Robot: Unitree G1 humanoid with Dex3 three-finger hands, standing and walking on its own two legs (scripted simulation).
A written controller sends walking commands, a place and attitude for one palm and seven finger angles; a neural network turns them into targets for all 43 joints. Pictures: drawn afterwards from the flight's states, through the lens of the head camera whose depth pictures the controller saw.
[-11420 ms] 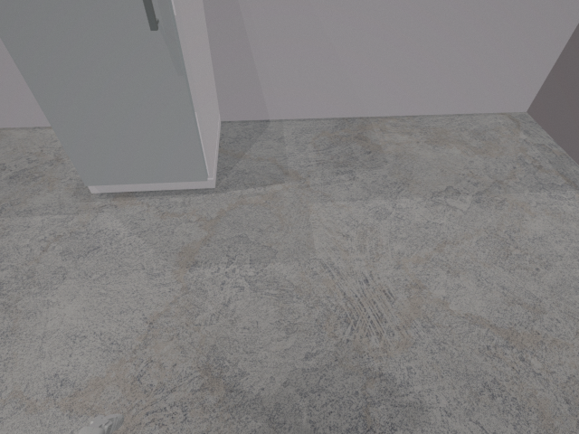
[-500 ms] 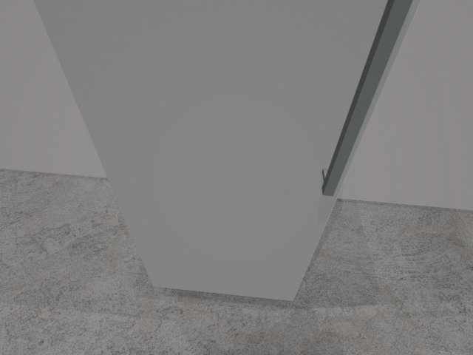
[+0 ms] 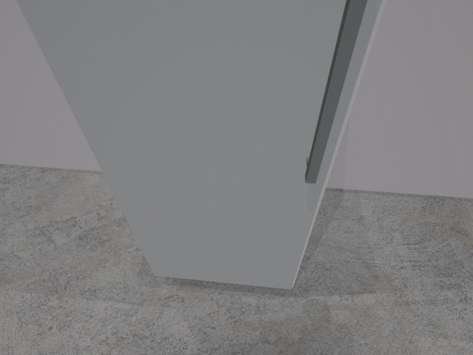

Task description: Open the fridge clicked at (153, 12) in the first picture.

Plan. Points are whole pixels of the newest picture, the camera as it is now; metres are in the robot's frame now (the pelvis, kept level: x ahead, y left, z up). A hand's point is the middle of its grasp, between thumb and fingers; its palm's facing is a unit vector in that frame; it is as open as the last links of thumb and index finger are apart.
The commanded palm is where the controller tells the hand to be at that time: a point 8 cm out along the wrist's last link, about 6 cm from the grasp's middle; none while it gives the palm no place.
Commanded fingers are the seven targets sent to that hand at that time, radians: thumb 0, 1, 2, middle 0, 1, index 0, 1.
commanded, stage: come to a stop and stand still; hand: right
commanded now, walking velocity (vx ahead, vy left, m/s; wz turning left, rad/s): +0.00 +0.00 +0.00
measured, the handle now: (336, 65) +0.48 -0.13 +0.27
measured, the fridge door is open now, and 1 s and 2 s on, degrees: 0 0 0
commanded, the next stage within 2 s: look again from close up in 0.20 s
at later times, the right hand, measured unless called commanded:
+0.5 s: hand out of the picture -0.03 -0.16 -0.18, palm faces +0.01 +0.99 -0.16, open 7.4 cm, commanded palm none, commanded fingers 0.00 -0.90 -0.90 0.20 0.30 0.20 0.30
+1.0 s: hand out of the picture +0.00 -0.15 -0.18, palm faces +0.00 +0.99 -0.16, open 7.4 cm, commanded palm none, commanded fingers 0.00 -0.90 -0.90 0.20 0.30 0.20 0.30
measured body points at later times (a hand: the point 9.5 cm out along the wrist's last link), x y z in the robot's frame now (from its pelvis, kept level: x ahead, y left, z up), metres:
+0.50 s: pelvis +0.00 +0.00 +0.00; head +0.00 -0.01 +0.45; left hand +0.01 +0.22 -0.15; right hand -0.03 -0.21 -0.16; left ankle +0.02 +0.14 -0.74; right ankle +0.06 -0.06 -0.74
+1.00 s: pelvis +0.01 +0.01 +0.00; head +0.01 +0.00 +0.45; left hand +0.00 +0.22 -0.15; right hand +0.00 -0.20 -0.16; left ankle +0.02 +0.14 -0.74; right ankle +0.06 -0.06 -0.74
